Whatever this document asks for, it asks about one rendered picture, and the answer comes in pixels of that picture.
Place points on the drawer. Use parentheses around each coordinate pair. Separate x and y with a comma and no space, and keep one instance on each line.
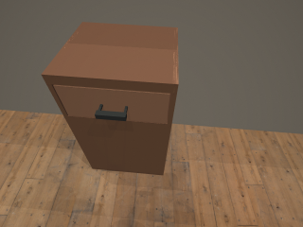
(142,106)

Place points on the cabinet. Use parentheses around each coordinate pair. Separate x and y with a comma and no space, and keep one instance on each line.
(119,57)

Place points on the handle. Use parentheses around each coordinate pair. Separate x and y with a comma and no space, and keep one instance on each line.
(110,115)

